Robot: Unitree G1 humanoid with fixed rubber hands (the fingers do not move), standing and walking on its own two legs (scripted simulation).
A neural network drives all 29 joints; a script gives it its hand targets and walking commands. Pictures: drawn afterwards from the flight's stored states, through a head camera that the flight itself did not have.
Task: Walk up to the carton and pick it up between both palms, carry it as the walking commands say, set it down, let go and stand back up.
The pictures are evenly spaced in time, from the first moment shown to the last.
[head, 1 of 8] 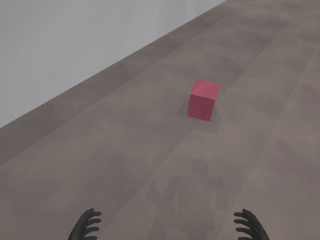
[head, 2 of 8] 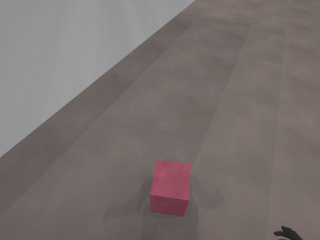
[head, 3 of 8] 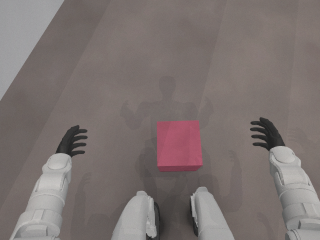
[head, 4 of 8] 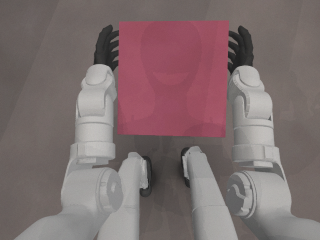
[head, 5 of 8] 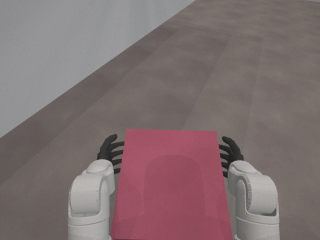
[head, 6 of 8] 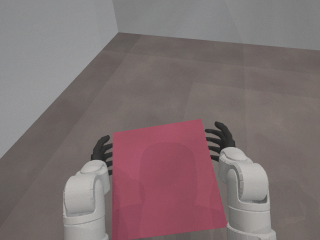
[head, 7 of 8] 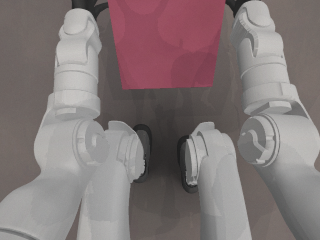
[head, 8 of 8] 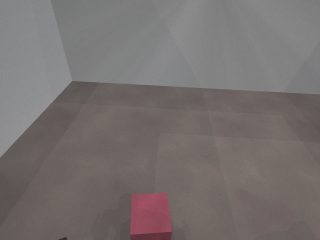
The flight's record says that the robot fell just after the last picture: no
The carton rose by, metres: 0.67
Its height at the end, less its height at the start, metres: +0.00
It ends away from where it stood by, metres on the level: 4.26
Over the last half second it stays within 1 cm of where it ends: yes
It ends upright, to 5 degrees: yes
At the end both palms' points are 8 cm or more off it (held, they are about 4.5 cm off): yes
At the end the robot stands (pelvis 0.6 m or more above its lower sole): yes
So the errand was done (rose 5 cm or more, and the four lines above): yes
